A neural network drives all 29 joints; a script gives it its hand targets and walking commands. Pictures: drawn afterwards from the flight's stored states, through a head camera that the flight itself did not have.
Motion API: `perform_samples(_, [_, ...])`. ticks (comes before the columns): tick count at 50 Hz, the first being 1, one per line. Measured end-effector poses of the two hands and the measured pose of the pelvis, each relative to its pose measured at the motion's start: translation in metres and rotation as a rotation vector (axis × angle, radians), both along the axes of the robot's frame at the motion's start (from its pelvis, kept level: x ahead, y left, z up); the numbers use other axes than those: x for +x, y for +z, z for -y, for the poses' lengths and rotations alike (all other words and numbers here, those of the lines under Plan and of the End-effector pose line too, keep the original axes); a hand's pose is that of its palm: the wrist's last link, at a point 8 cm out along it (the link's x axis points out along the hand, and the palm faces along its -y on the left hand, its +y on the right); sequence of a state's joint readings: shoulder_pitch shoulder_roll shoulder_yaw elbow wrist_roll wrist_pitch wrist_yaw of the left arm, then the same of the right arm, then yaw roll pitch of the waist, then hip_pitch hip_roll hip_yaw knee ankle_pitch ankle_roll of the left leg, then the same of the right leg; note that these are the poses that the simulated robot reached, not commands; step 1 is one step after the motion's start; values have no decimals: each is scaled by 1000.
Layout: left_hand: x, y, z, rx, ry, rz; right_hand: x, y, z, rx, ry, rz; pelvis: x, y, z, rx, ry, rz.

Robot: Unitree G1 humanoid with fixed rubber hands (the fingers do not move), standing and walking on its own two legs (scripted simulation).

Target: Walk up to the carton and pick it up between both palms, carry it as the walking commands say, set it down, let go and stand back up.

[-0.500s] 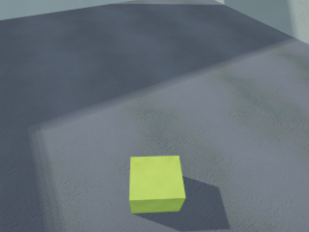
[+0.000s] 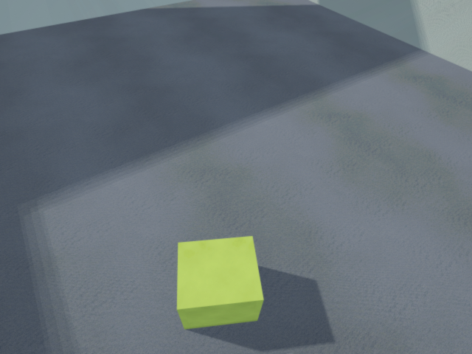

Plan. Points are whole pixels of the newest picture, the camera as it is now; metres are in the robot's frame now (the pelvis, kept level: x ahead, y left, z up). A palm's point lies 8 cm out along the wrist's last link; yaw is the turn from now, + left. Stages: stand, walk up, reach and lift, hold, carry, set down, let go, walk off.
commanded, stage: walk up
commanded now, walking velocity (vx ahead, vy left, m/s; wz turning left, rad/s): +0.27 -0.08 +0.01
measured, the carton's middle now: (218, 282) +0.48 +0.04 -0.65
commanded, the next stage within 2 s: none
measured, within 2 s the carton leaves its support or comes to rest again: neither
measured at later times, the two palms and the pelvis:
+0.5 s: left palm out of the picture -0.03 +0.14 -0.14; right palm out of the picture +0.14 -0.25 -0.16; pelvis +0.07 -0.03 -0.01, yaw +3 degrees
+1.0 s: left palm out of the picture +0.06 +0.20 -0.15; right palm out of the picture +0.07 -0.21 -0.14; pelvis +0.09 -0.01 +0.00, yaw +1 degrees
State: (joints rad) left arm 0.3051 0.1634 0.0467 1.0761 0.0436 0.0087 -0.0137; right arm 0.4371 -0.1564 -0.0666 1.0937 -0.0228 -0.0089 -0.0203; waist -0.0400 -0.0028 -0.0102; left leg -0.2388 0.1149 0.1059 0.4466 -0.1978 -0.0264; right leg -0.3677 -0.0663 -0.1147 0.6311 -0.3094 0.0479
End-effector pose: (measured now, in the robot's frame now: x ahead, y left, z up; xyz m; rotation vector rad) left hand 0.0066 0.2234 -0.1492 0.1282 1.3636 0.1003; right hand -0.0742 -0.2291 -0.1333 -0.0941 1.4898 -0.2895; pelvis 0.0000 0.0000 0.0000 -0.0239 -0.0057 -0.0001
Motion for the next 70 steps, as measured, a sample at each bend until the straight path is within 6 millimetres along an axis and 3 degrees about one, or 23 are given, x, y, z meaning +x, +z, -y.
perform_samples(4, [3,-6,30,21,24,30,30,-19,34,16,36,35,9,-13,26,23,-1,-2])
perform_samples(7, [-7,3,49,24,85,34,73,-17,44,44,108,91,18,-5,37,36,31,2])
perform_samples(11, [-25,16,68,22,129,-15,140,-6,46,80,156,222,33,7,48,68,17,-6])
perform_samples(14, [-34,24,76,25,153,-54,177,-3,44,98,169,274,44,11,50,79,23,-7])
perform_samples(20, [-42,28,84,24,181,-139,213,-12,31,116,169,267,61,8,44,65,40,-2])
perform_samples(25, [-34,10,82,-18,200,-183,214,-22,18,62,172,209,73,-5,31,19,47,-8])
perform_samples(31, [-2,-5,68,-54,165,-160,199,-9,14,16,181,145,82,-4,24,28,28,4])
perform_samples(38, [43,-9,47,-42,104,-89,180,-4,4,4,143,115,88,0,16,26,19,16])
perform_samples(44, [62,-6,30,-13,82,-58,160,-7,-8,27,115,83,90,1,10,25,16,22])
perform_samples(55, [44,-5,25,8,118,-89,134,-13,-25,81,107,30,82,-1,7,22,37,20])
perform_samples(70, [7,-5,46,-9,153,-113,164,-10,6,36,165,107,70,-2,19,18,60,15])
